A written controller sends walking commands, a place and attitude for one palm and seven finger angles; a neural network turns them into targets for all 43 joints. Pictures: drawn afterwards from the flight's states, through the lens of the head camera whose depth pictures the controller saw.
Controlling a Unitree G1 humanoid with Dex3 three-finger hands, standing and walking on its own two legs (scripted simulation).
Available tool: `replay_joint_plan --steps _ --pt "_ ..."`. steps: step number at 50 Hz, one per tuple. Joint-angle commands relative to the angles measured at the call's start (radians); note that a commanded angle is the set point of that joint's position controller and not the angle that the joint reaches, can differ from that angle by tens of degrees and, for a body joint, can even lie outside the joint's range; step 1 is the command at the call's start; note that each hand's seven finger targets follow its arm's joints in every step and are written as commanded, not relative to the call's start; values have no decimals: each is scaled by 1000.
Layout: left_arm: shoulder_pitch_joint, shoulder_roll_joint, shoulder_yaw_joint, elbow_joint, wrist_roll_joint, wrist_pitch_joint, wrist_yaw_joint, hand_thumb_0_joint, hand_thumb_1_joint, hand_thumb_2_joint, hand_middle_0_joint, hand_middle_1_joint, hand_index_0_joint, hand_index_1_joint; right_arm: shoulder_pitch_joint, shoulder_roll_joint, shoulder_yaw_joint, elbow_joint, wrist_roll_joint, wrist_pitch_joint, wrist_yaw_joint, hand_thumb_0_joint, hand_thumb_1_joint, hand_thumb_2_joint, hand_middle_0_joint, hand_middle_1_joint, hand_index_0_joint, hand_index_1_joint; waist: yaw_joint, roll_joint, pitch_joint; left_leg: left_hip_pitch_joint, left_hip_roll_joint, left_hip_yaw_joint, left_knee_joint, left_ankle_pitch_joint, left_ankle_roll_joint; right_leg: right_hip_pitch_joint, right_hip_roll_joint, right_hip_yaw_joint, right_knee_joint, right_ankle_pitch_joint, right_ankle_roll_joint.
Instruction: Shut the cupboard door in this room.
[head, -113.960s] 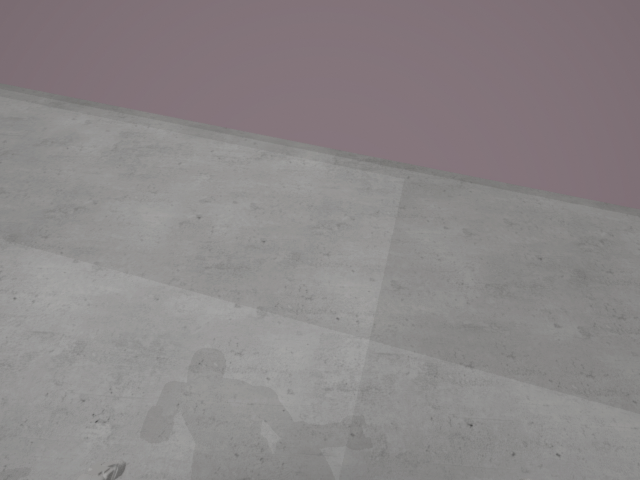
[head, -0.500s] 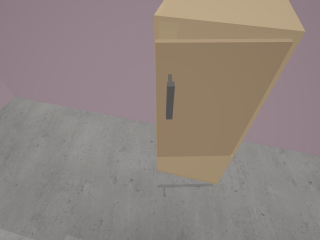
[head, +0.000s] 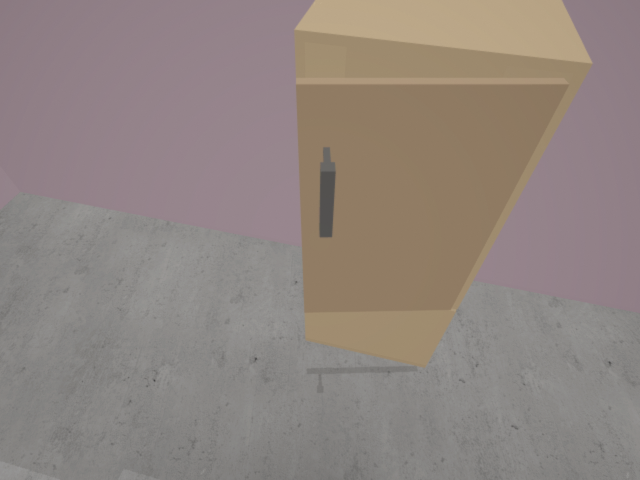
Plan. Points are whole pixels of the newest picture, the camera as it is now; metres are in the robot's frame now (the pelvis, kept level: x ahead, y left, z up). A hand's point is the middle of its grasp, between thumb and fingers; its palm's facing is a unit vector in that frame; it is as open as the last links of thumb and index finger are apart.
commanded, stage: look again from close up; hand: left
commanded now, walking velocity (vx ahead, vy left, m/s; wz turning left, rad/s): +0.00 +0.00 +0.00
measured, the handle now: (326, 193) +0.52 +0.03 +0.05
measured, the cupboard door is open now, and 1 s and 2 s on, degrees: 15 15 15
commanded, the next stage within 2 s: shuffle to correct the standing spot in 0.48 s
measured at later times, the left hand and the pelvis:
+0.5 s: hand out of the picture -0.01 +0.18 -0.17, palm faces +0.05 -0.98 -0.19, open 7.4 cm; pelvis +0.00 +0.01 +0.00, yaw +0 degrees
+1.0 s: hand out of the picture +0.00 +0.14 -0.18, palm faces +0.14 -0.97 -0.22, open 7.4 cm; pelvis +0.05 -0.03 -0.01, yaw +5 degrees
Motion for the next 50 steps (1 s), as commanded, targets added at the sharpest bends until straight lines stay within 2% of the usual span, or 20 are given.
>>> replay_joint_plan --steps 1,7,12,17,18,28,30,33,37,39,41,42,43,44,45,46,47,48,49,50 --pt "73 95 14 -34 1 -15 5 0 900 900 -200 -300 -200 -300 92 -90 -15 -17 -2 -12 -1 0 -900 -900 200 300 200 300 -3 8 41 -64 84 -32 -41 209 18 12 -199 138 -45 346 32" --pt "74 89 12 -31 4 -15 5 0 900 900 -200 -300 -200 -300 99 -87 -15 -18 -3 -16 -1 0 -900 -900 200 300 200 300 -2 -4 42 -59 89 -42 -43 231 24 -1 -195 126 -36 318 24" --pt "74 88 12 -27 4 -14 5 0 900 900 -200 -300 -200 -300 104 -90 -14 -17 -3 -20 -2 0 -900 -900 200 300 200 300 -1 12 32 -45 95 -48 -45 268 27 -4 -193 119 -21 316 18" --pt "74 80 10 -21 4 -12 4 0 900 900 -200 -300 -200 -300 103 -89 -13 -17 -4 -21 -2 0 -900 -900 200 300 200 300 0 -1 63 -56 96 -59 -55 252 32 -30 -187 116 -22 255 17" --pt "75 81 9 -21 4 -11 3 0 900 900 -200 -300 -200 -300 103 -92 -12 -17 -4 -21 -2 0 -900 -900 200 300 200 300 0 13 60 -54 97 -57 -57 252 32 -33 -188 118 -21 248 17" --pt "76 85 11 -19 5 -14 4 0 900 900 -200 -300 -200 -300 95 -92 -14 -19 -3 -24 -2 0 -900 -900 200 300 200 300 0 -8 46 -54 91 -62 -54 261 34 -24 -194 118 -14 271 19" --pt "84 74 8 -12 4 -11 2 0 900 900 -200 -300 -200 -300 100 -85 -11 -14 -4 -22 -2 0 -900 -900 200 300 200 300 -1 -10 41 -49 93 -65 -53 223 36 -25 -188 107 -9 213 21" --pt "86 65 16 -11 12 0 -5 0 900 900 -200 -300 -200 -300 104 -93 -17 -10 -10 -16 2 0 -900 -900 200 300 200 300 -3 -3 71 -86 113 -114 -71 45 64 -67 -160 77 19 -26 21" --pt "82 63 24 -21 23 6 -15 0 900 900 -200 -300 -200 -300 110 -121 -33 -17 -16 -10 0 0 -900 -900 200 300 200 300 -7 38 131 -131 185 -250 -120 -81 118 -142 -132 22 111 -101 28" --pt "83 60 29 -31 28 8 -18 0 900 900 -200 -300 -200 -300 122 -140 -42 -23 -18 -10 -6 0 -900 -900 200 300 200 300 -9 90 152 -119 229 -329 -135 -51 156 -202 -122 -5 179 -102 36" --pt "91 58 34 -37 29 6 -20 0 900 900 -200 -300 -200 -300 135 -147 -47 -26 -21 -10 -12 0 -900 -900 200 300 200 300 -10 110 132 -69 254 -353 -108 82 178 -238 -121 -16 204 -98 39" --pt "93 58 39 -37 28 5 -22 0 900 900 -200 -300 -200 -300 141 -142 -50 -29 -21 -10 -16 0 -900 -900 200 300 200 300 -7 93 116 -55 255 -345 -72 186 181 -225 -124 -20 190 -75 39" --pt "115 57 44 -34 26 4 -23 0 900 900 -200 -300 -200 -300 137 -146 -51 -33 -21 -11 -19 0 -900 -900 200 300 200 300 0 91 97 -60 243 -308 -29 267 172 -188 -129 -13 167 -30 39" --pt "145 64 51 -30 25 3 -22 0 900 900 -200 -300 -200 -300 135 -142 -52 -38 -19 -11 -22 0 -900 -900 200 300 200 300 11 67 72 -108 211 -247 34 314 150 -96 -143 2 126 49 34" --pt "201 80 60 -17 27 2 -19 0 900 900 -200 -300 -200 -300 120 -125 -51 -46 -14 -14 -24 0 -900 -900 200 300 200 300 33 -3 35 -211 142 -129 143 288 110 56 -189 57 77 215 32" --pt "267 115 68 3 29 2 -13 0 900 900 -200 -300 -200 -300 100 -91 -46 -62 -7 -19 -25 0 -900 -900 200 300 200 300 53 -145 8 -344 41 29 302 121 59 204 -280 169 27 481 13" --pt "335 136 71 21 28 4 -6 0 900 900 -200 -300 -200 -300 48 -67 -49 -82 -6 -16 -26 0 -900 -900 200 300 200 300 84 -273 25 -485 -22 116 528 -277 24 289 -386 274 -9 860 -29" --pt "352 107 60 31 23 1 3 0 900 900 -200 -300 -200 -300 23 -94 -57 -81 -11 -14 -30 0 -900 -900 200 300 200 300 77 -220 41 -521 5 79 667 -318 19 291 -388 261 15 1151 -26" --pt "326 92 55 22 25 2 9 0 900 900 -200 -300 -200 -300 12 -100 -63 -78 -8 -11 -27 0 -900 -900 200 300 200 300 63 -156 56 -533 18 75 739 -275 19 274 -366 192 31 1241 6" --pt "295 94 54 2 25 6 10 0 900 900 -200 -300 -200 -300 -9 -97 -67 -79 -5 -4 -20 0 -900 -900 200 300 200 300 53 -94 55 -530 26 98 783 -244 18 251 -341 140 27 1204 21"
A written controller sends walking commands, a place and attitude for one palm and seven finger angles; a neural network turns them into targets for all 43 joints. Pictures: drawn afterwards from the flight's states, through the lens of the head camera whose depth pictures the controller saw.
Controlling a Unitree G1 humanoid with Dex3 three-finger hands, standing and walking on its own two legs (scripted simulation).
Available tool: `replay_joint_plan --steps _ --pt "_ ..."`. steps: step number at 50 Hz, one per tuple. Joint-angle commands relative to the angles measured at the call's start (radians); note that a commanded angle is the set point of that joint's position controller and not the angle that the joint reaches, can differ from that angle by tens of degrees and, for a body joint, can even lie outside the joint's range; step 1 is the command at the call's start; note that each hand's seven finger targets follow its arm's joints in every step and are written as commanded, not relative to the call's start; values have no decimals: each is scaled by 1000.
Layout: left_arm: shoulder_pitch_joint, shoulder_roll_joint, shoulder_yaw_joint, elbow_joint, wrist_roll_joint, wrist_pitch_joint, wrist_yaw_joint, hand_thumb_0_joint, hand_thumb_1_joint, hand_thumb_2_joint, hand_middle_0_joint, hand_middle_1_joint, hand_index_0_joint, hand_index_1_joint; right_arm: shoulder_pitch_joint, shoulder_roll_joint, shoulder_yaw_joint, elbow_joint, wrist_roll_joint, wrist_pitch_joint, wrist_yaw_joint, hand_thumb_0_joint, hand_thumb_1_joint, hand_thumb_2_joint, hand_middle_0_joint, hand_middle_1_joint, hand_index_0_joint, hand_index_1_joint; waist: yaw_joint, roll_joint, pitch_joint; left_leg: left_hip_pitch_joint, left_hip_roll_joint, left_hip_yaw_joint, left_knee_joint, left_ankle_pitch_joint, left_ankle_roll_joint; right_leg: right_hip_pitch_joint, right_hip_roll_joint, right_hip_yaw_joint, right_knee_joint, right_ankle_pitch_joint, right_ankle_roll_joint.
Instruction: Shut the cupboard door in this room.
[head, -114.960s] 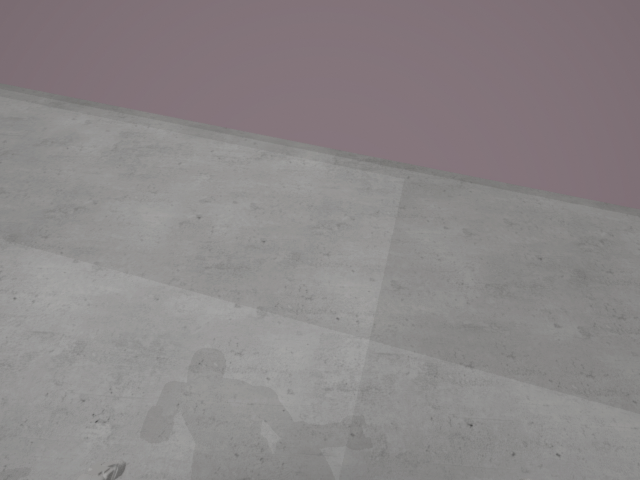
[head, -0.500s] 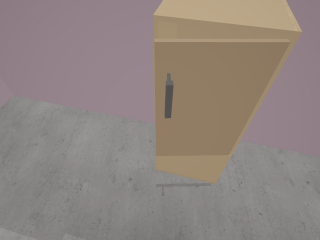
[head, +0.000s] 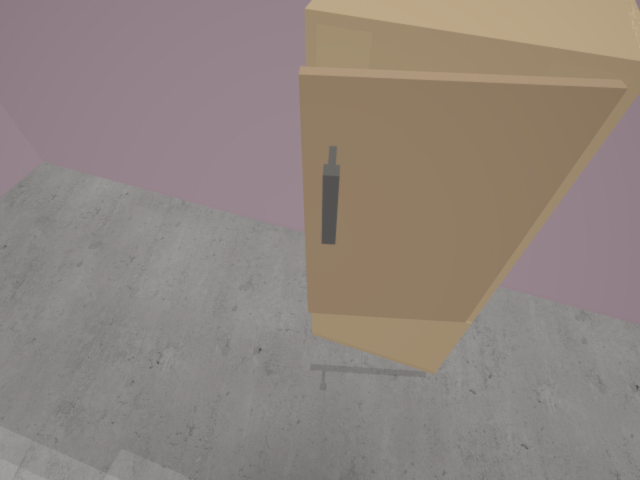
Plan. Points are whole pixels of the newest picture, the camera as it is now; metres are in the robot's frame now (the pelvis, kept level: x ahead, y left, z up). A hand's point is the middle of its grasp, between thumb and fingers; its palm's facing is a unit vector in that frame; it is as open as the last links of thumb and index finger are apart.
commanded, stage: shuffle to correct the standing spot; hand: left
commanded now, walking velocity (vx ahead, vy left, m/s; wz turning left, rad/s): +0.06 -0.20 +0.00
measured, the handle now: (330, 197) +0.47 +0.02 +0.07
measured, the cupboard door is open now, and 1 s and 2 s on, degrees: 15 15 15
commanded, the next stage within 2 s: none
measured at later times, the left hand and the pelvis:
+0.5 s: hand out of the picture +0.14 +0.08 -0.17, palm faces +0.06 -0.98 -0.19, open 7.4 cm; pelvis +0.08 -0.12 +0.01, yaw +0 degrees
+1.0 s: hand (355, 477) +0.16 -0.04 -0.17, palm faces +0.08 -0.98 -0.16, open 7.4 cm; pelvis +0.09 -0.23 +0.01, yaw +1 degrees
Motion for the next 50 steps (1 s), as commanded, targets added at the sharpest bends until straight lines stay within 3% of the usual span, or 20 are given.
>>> replay_joint_plan --steps 1,5,8,9,10,11,12,15,19,25,26,28,29,32,36,38,40,41,46,50 --pt "204 91 8 -1 3 9 23 0 900 900 -200 -300 -200 -300 -63 -111 -40 -83 4 -10 3 0 -900 -900 200 300 200 300 27 -24 32 -334 35 76 339 3 8 245 -305 214 -107 1273 97" --pt "120 93 12 -53 9 10 24 0 900 900 -200 -300 -200 -300 -57 -110 -43 -100 3 5 5 0 -900 -900 200 300 200 300 -34 -45 30 -232 14 156 150 86 13 133 -206 130 -154 1266 238" --pt "-64 171 44 -119 -6 21 3 0 900 900 -200 -300 -200 -300 290 -196 -80 -20 4 -3 -35 0 -900 -900 200 300 200 300 -221 -164 -40 285 -44 249 -332 260 85 -122 -73 -2 160 1612 380" --pt "-99 159 42 -130 -31 27 -7 0 900 900 -200 -300 -200 -300 439 -230 -89 17 -4 -9 -44 0 -900 -900 200 300 200 300 -309 57 -131 492 160 77 -489 585 175 -256 -40 -17 662 951 359" --pt "-1 95 34 -126 -36 29 -11 0 900 900 -200 -300 -200 -300 344 -230 -66 -10 0 -5 -54 0 -900 -900 200 300 200 300 -214 247 -202 451 450 -299 -412 991 285 -377 17 137 1065 -167 274" --pt "75 118 56 -142 -21 53 2 0 900 900 -200 -300 -200 -300 117 -258 -58 -104 1 -12 -38 0 -900 -900 200 300 200 300 -80 183 -197 332 580 -435 -438 889 350 -456 -38 261 1195 -172 198" --pt "108 123 59 -162 4 63 -2 0 900 900 -200 -300 -200 -300 -51 -253 -52 -191 1 -21 -18 0 -900 -900 200 300 200 300 -1 106 -84 134 601 -388 -487 669 336 -457 -88 262 1170 -85 159" --pt "44 61 45 -160 25 80 -47 0 900 900 -200 -300 -200 -300 -168 -191 -29 -201 -18 -53 -5 0 -900 -900 200 300 200 300 53 138 199 -246 397 -165 -654 307 186 -430 -169 189 913 97 185" --pt "51 50 28 -145 -1 92 -55 0 900 900 -200 -300 -200 -300 -148 -266 -60 -189 -28 -36 23 0 -900 -900 200 300 200 300 47 228 113 -174 277 44 -570 418 123 -340 -182 29 534 107 223" --pt "-13 130 36 -174 1 48 -59 0 900 900 -200 -300 -200 -300 -95 -317 -112 -195 -27 11 35 0 -900 -900 200 300 200 300 -6 238 -41 -2 246 52 -295 479 23 -155 -108 -94 62 161 239" --pt "29 179 46 -159 1 34 -56 0 900 900 -200 -300 -200 -300 -81 -291 -113 -196 -25 13 36 0 -900 -900 200 300 200 300 10 121 -75 -12 194 81 -180 425 -20 -79 -137 -48 -44 272 231" --pt "88 351 79 -139 19 32 -35 0 900 900 -200 -300 -200 -300 -61 -135 -81 -236 -2 19 31 0 -900 -900 200 300 200 300 40 -365 -209 -257 22 114 221 -228 -63 126 -471 304 -64 1001 69" --pt "105 329 71 -154 24 36 -25 0 900 900 -200 -300 -200 -300 -75 -135 -72 -249 10 18 20 0 -900 -900 200 300 200 300 63 -261 -262 -233 46 23 323 -239 -34 121 -499 299 -50 1068 -19" --pt "-51 251 58 -167 22 49 -7 0 900 900 -200 -300 -200 -300 -94 -169 -84 -229 11 19 18 0 -900 -900 200 300 200 300 11 -322 -187 -264 74 41 370 -167 -30 70 -409 195 7 1014 -43" --pt "-99 220 43 -191 20 56 8 0 900 900 -200 -300 -200 -300 -99 -121 -65 -219 18 10 25 0 -900 -900 200 300 200 300 -24 -158 -124 -119 37 93 -52 -4 -27 -31 -378 169 52 950 -24" --pt "-117 195 42 -190 -3 63 7 0 900 900 -200 -300 -200 -300 3 -131 -67 -182 14 3 24 0 -900 -900 200 300 200 300 -69 -80 -142 119 39 97 -401 345 -21 -118 -320 109 135 760 47" --pt "-92 101 23 -207 -17 75 2 0 900 900 -200 -300 -200 -300 23 -289 -93 -195 -4 -7 12 0 -900 -900 200 300 200 300 -78 335 -118 249 475 -355 -502 1077 176 -417 -106 31 489 -204 194" --pt "-124 157 30 -222 -9 89 10 0 900 900 -200 -300 -200 -300 0 -298 -90 -220 -11 2 10 0 -900 -900 200 300 200 300 -85 215 -108 130 516 -319 -456 1157 268 -364 -114 159 648 -232 183" --pt "-94 138 45 -165 -10 90 -4 0 900 900 -200 -300 -200 -300 -209 -204 -64 -265 -19 4 4 0 -900 -900 200 300 200 300 9 273 -16 75 292 -39 -424 1037 173 -342 -111 126 683 -80 207" --pt "-133 107 38 -179 -15 85 -9 0 900 900 -200 -300 -200 -300 -155 -235 -87 -248 -21 21 16 0 -900 -900 200 300 200 300 -20 226 -87 175 296 -56 -409 937 170 -275 -107 50 446 -122 215"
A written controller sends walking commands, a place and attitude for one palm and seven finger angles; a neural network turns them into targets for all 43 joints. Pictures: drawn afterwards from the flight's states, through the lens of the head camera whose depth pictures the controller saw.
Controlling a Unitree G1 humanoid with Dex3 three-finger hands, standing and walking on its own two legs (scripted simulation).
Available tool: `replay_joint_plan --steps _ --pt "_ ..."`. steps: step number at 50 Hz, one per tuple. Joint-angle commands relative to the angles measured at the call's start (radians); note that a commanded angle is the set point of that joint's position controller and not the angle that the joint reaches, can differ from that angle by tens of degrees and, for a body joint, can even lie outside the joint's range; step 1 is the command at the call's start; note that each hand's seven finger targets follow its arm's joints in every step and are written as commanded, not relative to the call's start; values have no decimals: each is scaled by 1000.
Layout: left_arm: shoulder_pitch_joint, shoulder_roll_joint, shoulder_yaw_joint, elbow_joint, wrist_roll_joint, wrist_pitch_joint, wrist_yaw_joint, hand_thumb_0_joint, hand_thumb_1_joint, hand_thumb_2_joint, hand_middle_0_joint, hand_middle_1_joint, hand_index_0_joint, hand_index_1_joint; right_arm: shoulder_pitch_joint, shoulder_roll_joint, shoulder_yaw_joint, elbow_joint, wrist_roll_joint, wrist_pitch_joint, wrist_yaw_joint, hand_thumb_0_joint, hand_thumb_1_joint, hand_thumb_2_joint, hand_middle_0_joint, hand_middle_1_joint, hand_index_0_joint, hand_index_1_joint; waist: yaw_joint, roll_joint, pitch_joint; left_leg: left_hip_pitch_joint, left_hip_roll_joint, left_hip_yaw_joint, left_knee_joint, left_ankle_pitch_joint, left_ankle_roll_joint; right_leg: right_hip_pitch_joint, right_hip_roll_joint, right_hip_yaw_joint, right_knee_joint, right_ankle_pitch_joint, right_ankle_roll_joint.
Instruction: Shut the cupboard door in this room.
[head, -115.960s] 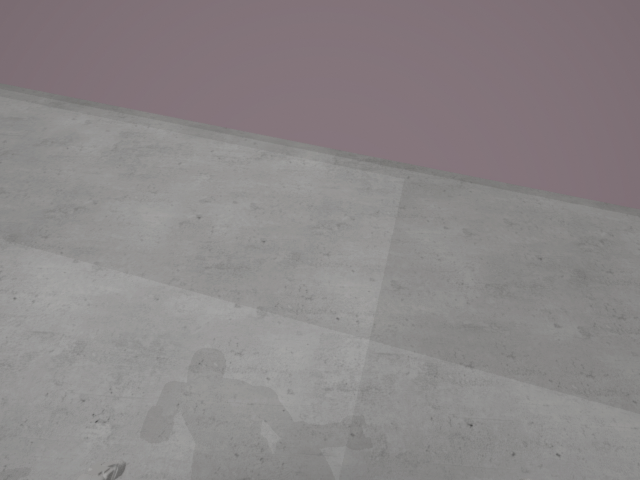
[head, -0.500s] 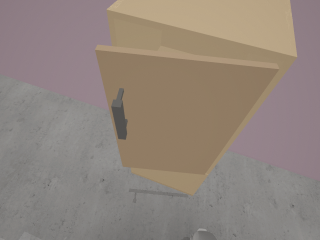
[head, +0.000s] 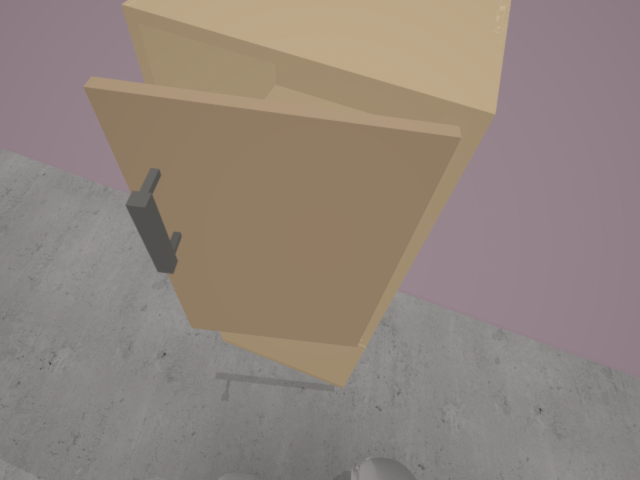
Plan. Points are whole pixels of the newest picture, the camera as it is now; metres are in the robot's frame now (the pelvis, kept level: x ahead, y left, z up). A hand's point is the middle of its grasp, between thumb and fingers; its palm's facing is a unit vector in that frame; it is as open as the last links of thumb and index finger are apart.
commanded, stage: shuffle to correct the standing spot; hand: left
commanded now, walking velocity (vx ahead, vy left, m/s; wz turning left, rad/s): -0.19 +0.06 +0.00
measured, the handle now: (160, 223) +0.39 +0.24 +0.06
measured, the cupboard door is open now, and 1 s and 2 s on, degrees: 15 15 15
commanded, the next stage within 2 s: come to a stop and stand still in 1.48 s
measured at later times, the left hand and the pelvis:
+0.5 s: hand out of the picture -0.08 +0.13 -0.16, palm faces +0.09 -0.96 -0.25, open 7.4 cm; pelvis -0.11 -0.06 +0.01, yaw +1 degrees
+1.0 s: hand out of the picture -0.15 +0.25 -0.17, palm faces +0.05 -0.98 -0.21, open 7.4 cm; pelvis -0.18 +0.05 +0.01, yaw +0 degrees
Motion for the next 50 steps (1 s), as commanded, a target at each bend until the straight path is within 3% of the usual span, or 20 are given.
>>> replay_joint_plan --steps 1,3,5,6,7,8,9,11,16,26,29,31,32,33,34,35,36,39,45,50 --pt "59 41 13 -53 -1 -22 4 0 900 900 -200 -300 -200 -300 44 -229 -71 -50 -6 -2 4 0 -900 -900 200 300 200 300 -18 241 -175 186 212 -158 -106 679 164 54 -9 -54 -212 -38 1" --pt "71 36 11 -54 -1 -33 4 0 900 900 -200 -300 -200 -300 43 -246 -81 -47 -5 5 12 0 -900 -900 200 300 200 300 -12 256 -195 201 212 -166 -79 694 149 102 -9 -77 -351 -13 -2" --pt "146 55 17 -25 2 -45 4 0 900 900 -200 -300 -200 -300 20 -250 -88 -49 5 13 19 0 -900 -900 200 300 200 300 27 229 -221 155 160 -128 9 552 84 231 -12 -100 -603 236 1" --pt "170 108 22 -14 12 -57 8 0 900 900 -200 -300 -200 -300 37 -206 -87 -56 14 16 25 0 -900 -900 200 300 200 300 34 71 -207 79 83 -78 112 311 23 291 -79 -39 -750 454 10" --pt "152 198 34 -15 27 -65 18 0 900 900 -200 -300 -200 -300 52 -126 -73 -75 18 20 30 0 -900 -900 200 300 200 300 22 -217 -160 -137 -43 0 251 -187 -43 368 -287 158 -738 891 -42" --pt "162 225 33 -22 24 -62 23 0 900 900 -200 -300 -200 -300 6 -111 -69 -98 21 31 24 0 -900 -900 200 300 200 300 53 -289 -164 -197 -103 -66 423 -430 -57 327 -434 285 -700 1236 -149" --pt "160 216 22 -31 24 -63 24 0 900 900 -200 -300 -200 -300 12 -121 -71 -98 20 42 25 0 -900 -900 200 300 200 300 37 -192 -172 -174 -93 -150 528 -379 -55 255 -440 207 -696 1171 -213" --pt "75 171 19 -34 20 -66 29 0 900 900 -200 -300 -200 -300 0 -131 -71 -59 14 53 27 0 -900 -900 200 300 200 300 8 -271 -112 -239 -89 -155 668 -289 -65 254 -338 193 -691 1066 -192" --pt "128 161 17 -33 15 -76 31 0 900 900 -200 -300 -200 -300 -6 -153 -68 -31 14 47 51 0 -900 -900 200 300 200 300 38 -129 -127 -264 -89 -122 690 -142 -102 347 -311 148 -694 888 -188" --pt "175 213 38 2 32 -62 27 0 900 900 -200 -300 -200 -300 -45 -149 -51 -38 12 42 69 0 -900 -900 200 300 200 300 85 -149 -102 -146 -69 -76 354 -188 -95 292 -347 260 -834 257 -207" --pt "131 235 51 -5 37 -52 22 0 900 900 -200 -300 -200 -300 9 -148 -49 -30 21 31 72 0 -900 -900 200 300 200 300 63 -197 -98 -5 -74 -53 154 -219 -66 187 -339 255 -857 141 -191" --pt "68 247 58 -10 31 -40 16 0 900 900 -200 -300 -200 -300 145 -141 -52 14 23 24 72 0 -900 -900 200 300 200 300 -2 -178 -111 210 -108 2 -59 -103 -46 37 -283 187 -851 38 -115" --pt "47 228 53 -14 26 -33 13 0 900 900 -200 -300 -200 -300 187 -145 -49 28 23 19 65 0 -900 -900 200 300 200 300 -26 -110 -108 298 -106 32 -171 -50 -44 -29 -225 130 -792 -15 -79" --pt "39 187 42 -25 18 -26 8 0 900 900 -200 -300 -200 -300 225 -187 -54 27 18 12 55 0 -900 -900 200 300 200 300 -47 53 -119 322 -31 -41 -248 -126 -22 -102 -158 54 -652 -54 -44" --pt "32 115 35 -38 12 -17 7 0 900 900 -200 -300 -200 -300 217 -263 -70 10 3 13 50 0 -900 -900 200 300 200 300 -62 362 -62 203 181 -339 -392 -368 56 -201 -30 -90 -343 -58 -3" --pt "-3 98 32 -41 9 -12 13 0 900 900 -200 -300 -200 -300 151 -306 -71 -25 2 25 42 0 -900 -900 200 300 200 300 -57 388 8 -75 277 -412 -470 -455 125 -146 -30 -44 -155 -49 -15" --pt "8 97 35 -35 9 -10 6 0 900 900 -200 -300 -200 -300 55 -278 -57 -49 -5 25 42 0 -900 -900 200 300 200 300 -7 316 46 -201 267 -384 -496 -460 162 -104 -48 -12 -33 27 -30" --pt "125 80 29 47 28 -21 -5 0 900 900 -200 -300 -200 -300 10 -199 -32 -43 -3 -6 39 0 -900 -900 200 300 200 300 53 200 10 -95 126 -246 -418 -310 102 -103 -35 -35 118 155 -40" --pt "47 67 6 36 25 -54 -12 0 900 900 -200 -300 -200 -300 252 -153 -22 51 2 -45 21 0 -900 -900 200 300 200 300 -29 124 -25 237 165 -338 -420 -160 157 -214 -61 -48 -63 147 -32" --pt "-12 56 -2 24 22 -57 -17 0 900 900 -200 -300 -200 -300 322 -153 -20 90 -1 -60 13 0 -900 -900 200 300 200 300 -50 93 -22 256 219 -395 -442 -161 188 -165 -82 -34 -200 102 -37"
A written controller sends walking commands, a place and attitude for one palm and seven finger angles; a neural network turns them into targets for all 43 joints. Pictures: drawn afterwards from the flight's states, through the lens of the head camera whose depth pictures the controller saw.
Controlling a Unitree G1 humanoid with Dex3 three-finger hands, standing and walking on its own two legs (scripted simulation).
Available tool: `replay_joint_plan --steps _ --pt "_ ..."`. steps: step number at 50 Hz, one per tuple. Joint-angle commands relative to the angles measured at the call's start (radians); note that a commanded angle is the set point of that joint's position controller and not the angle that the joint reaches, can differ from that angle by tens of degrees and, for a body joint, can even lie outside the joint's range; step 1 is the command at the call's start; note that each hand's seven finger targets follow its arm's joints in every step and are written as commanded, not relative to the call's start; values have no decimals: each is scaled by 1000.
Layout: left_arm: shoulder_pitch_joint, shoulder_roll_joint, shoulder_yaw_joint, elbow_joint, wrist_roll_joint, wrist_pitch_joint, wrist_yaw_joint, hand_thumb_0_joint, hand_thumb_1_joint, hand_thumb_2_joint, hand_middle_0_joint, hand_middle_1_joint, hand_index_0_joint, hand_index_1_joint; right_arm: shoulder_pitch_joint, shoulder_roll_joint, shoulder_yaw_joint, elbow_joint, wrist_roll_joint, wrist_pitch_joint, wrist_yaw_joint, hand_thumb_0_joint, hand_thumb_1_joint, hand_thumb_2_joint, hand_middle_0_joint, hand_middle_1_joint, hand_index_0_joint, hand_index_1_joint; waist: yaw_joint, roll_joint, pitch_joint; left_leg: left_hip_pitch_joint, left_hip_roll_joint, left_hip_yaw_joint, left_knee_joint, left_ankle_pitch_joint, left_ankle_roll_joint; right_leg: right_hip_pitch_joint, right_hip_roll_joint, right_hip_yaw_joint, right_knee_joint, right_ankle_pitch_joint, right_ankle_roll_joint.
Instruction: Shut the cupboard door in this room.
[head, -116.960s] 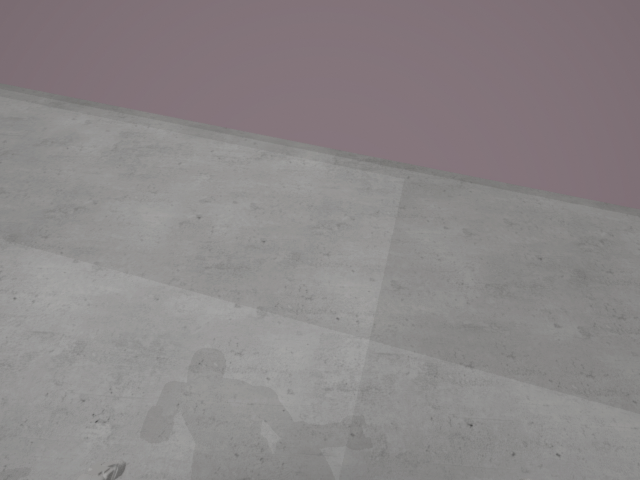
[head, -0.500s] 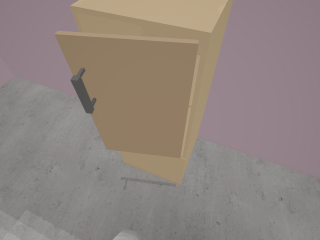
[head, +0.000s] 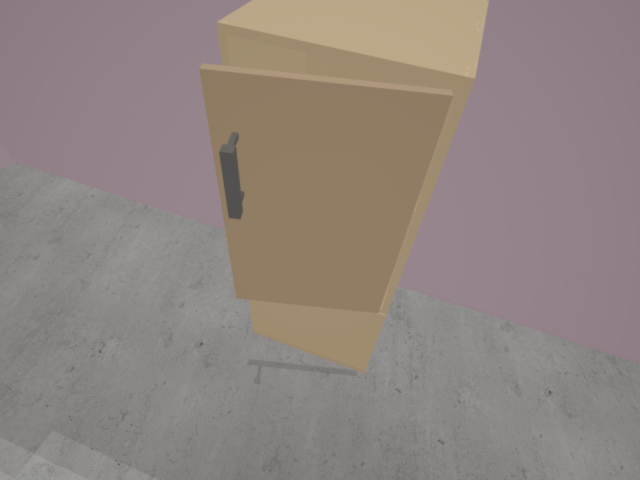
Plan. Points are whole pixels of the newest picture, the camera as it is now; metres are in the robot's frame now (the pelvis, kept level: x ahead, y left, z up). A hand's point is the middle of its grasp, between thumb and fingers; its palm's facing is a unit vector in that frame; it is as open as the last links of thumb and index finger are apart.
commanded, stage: shuffle to correct the standing spot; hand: left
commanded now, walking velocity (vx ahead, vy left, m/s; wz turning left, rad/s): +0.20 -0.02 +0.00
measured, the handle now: (234, 176) +0.57 +0.18 +0.05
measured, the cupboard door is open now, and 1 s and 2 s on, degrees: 15 15 15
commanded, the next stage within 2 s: come to a stop and stand still in 0.48 s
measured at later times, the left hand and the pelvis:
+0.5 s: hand out of the picture +0.16 +0.13 -0.18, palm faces +0.09 -0.98 -0.18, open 7.1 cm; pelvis +0.08 -0.04 -0.01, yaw +1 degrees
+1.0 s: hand (200, 465) +0.18 +0.18 -0.19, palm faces +0.05 -0.97 -0.22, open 7.4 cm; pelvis +0.14 -0.02 -0.01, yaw -2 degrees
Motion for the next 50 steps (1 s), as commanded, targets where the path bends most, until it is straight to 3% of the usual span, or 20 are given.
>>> replay_joint_plan --steps 1,12,15,16,17,18,19,21,24,30,32,33,34,35,36,37,39,43,47,50 --pt "-105 27 -9 -99 -1 -33 -3 0 900 900 -200 -300 -200 -300 115 -175 -39 -4 -5 -25 -13 0 -900 -900 200 300 200 300 -40 96 90 110 359 -389 -204 -255 116 -176 -37 36 -118 -46 -11" --pt "-167 -27 -17 -94 -9 -52 -6 0 900 900 -200 -300 -200 -300 166 -150 -33 86 -8 -30 -11 0 -900 -900 200 300 200 300 -44 157 99 12 307 -290 -118 -101 62 46 15 -24 -390 -21 -34" --pt "-80 -19 -11 -51 -14 -65 1 0 900 900 -200 -300 -200 -300 148 -128 -25 96 2 -34 -10 0 -900 -900 200 300 200 300 2 146 65 -95 250 -193 1 -30 -1 288 10 -31 -568 124 -44" --pt "-23 10 -4 -30 -15 -73 7 0 900 900 -200 -300 -200 -300 135 -105 -21 88 7 -38 -6 0 -900 -900 200 300 200 300 28 97 52 -213 216 -142 76 -75 -33 435 -56 48 -594 125 -69" --pt "59 65 8 -1 -13 -80 15 0 900 900 -200 -300 -200 -300 111 -74 -14 67 12 -42 -1 0 -900 -900 200 300 200 300 59 -30 37 -377 131 -39 224 -172 -76 583 -203 214 -637 129 -127" --pt "141 133 23 18 -16 -82 17 0 900 900 -200 -300 -200 -300 67 -78 -17 35 6 -37 2 0 -900 -900 200 300 200 300 86 -154 61 -500 81 52 404 -351 -107 598 -355 390 -706 155 -217" --pt "180 135 22 24 -14 -83 18 0 900 900 -200 -300 -200 -300 2 -101 -26 11 3 -33 7 0 -900 -900 200 300 200 300 107 -86 79 -536 104 13 598 -419 -104 548 -413 436 -738 229 -277" --pt "87 74 11 9 -13 -96 22 0 900 900 -200 -300 -200 -300 9 -92 -40 23 2 -18 14 0 -900 -900 200 300 200 300 49 -85 145 -504 161 -35 692 -317 -107 388 -350 347 -787 133 -244" --pt "51 6 3 -6 -5 -111 23 0 900 900 -200 -300 -200 -300 -2 -50 -40 14 -1 -13 25 0 -900 -900 200 300 200 300 7 -46 154 -429 175 -13 651 -210 -128 292 -280 170 -773 377 -199" --pt "62 74 4 12 -5 -111 18 0 900 900 -200 -300 -200 -300 -114 -60 -35 -43 8 -20 43 0 -900 -900 200 300 200 300 21 -106 90 -235 122 51 334 -77 -135 287 -219 69 -654 594 -149" --pt "47 61 -9 18 -7 -98 25 0 900 900 -200 -300 -200 -300 -57 -82 -35 -15 7 -28 30 0 -900 -900 200 300 200 300 -22 -77 42 -42 87 72 151 122 -136 253 -151 21 -500 692 -91" --pt "55 48 -19 12 -15 -92 28 0 900 900 -200 -300 -200 -300 9 -143 -41 1 3 -35 17 0 -900 -900 200 300 200 300 -44 17 -45 123 159 25 134 426 -114 211 -95 -8 -375 618 -44" --pt "104 16 -32 17 -29 -86 32 0 900 900 -200 -300 -200 -300 55 -225 -55 4 1 -40 5 0 -900 -900 200 300 200 300 -51 162 -163 299 352 -144 210 849 -21 93 -35 -45 -259 330 5" --pt "139 -3 -39 23 -39 -76 39 0 900 900 -200 -300 -200 -300 67 -259 -59 8 15 -31 -2 0 -900 -900 200 300 200 300 -51 267 -218 277 489 -227 151 1154 87 116 -4 -19 -99 -198 17" --pt "148 6 -36 19 -30 -61 48 0 900 900 -200 -300 -200 -300 16 -258 -54 -6 18 -19 -7 0 -900 -900 200 300 200 300 -31 206 -171 200 493 -178 119 1116 110 130 -16 38 -31 -290 9" --pt "129 0 -37 18 -27 -44 54 0 900 900 -200 -300 -200 -300 -53 -254 -48 -23 19 -18 -17 0 -900 -900 200 300 200 300 -16 268 -105 111 500 -200 101 1083 114 105 -25 61 16 -282 15" --pt "94 19 -24 12 -16 -20 55 0 900 900 -200 -300 -200 -300 -132 -213 -44 -40 15 4 -23 0 -900 -900 200 300 200 300 -9 233 33 -39 462 -149 70 906 99 75 -42 71 49 -224 17" --pt "104 25 -3 -36 -12 7 37 0 900 900 -200 -300 -200 -300 -176 -251 -71 -73 9 25 -24 0 -900 -900 200 300 200 300 0 145 -31 -3 453 -139 66 697 106 -6 -5 54 130 -160 18" --pt "100 22 13 -84 -9 16 25 0 900 900 -200 -300 -200 -300 -236 -242 -80 -106 6 27 -14 0 -900 -900 200 300 200 300 19 204 -76 -64 420 -108 30 383 86 2 0 52 128 -96 18" --pt "80 2 10 -109 -9 9 18 0 900 900 -200 -300 -200 -300 -262 -232 -89 -115 -2 31 -2 0 -900 -900 200 300 200 300 21 282 -55 -127 389 -107 -3 105 61 71 -12 11 -63 -87 7"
